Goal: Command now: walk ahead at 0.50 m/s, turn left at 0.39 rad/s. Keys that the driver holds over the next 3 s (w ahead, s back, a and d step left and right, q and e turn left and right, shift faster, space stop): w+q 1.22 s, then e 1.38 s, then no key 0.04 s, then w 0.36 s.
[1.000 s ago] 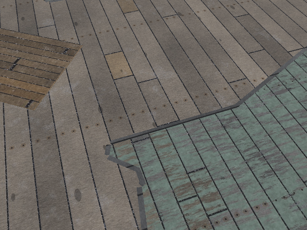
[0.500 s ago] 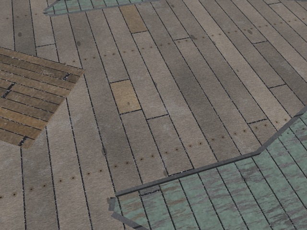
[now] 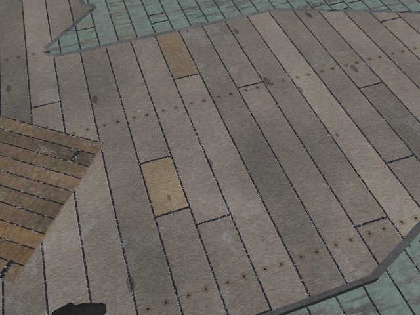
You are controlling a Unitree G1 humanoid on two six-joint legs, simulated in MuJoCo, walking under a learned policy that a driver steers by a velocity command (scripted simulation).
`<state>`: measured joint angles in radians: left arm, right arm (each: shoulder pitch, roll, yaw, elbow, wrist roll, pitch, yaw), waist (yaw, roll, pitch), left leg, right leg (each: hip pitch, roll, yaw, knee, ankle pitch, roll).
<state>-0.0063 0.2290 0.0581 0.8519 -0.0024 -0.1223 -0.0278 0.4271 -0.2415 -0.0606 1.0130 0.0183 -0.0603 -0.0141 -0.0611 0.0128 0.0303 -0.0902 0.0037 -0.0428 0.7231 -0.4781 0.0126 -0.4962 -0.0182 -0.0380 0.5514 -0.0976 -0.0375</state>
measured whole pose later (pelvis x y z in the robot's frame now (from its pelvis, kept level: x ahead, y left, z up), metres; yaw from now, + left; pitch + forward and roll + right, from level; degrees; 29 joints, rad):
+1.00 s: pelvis +0.54 +0.14 +0.00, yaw +34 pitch +3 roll +0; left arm 0.00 0.27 0.06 0.76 0.00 -0.13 -0.03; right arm 0.40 -0.29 -0.09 0.78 0.02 -0.04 -0.02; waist -0.07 -0.01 0.00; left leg -0.08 -0.09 -0.22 0.55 -0.48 0.05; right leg -0.46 0.02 0.04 0.46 -0.05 -0.02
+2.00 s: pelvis +0.76 +0.30 +0.02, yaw +25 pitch +2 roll +3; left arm 0.23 0.30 0.07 0.73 0.01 0.02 0.01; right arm 0.09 -0.31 -0.10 0.78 -0.01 0.03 -0.05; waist 0.02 0.03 0.03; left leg -0.56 0.01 0.00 1.07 -0.43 -0.04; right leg -0.32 0.00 0.01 0.54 -0.24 -0.05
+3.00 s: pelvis +0.83 +0.28 +0.03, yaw -2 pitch +1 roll +1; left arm 0.39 0.26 0.04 0.69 0.00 -0.05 0.00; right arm 0.17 -0.33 -0.08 0.80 0.01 -0.06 0.03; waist 0.03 0.04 0.00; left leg -0.61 0.08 0.00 0.91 -0.13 -0.02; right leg -0.05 0.02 0.02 0.27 -0.25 -0.04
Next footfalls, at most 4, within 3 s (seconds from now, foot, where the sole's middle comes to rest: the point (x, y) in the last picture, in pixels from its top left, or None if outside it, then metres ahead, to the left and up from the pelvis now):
0.50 left None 0.39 0.18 -0.76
1.00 right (175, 232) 0.74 0.12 -0.76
1.44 left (69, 236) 0.75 0.48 -0.76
1.86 right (139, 206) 0.85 0.25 -0.76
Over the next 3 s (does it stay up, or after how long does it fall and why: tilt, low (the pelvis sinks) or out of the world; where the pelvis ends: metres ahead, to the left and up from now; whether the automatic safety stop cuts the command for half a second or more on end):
stays up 0.83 0.28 0.03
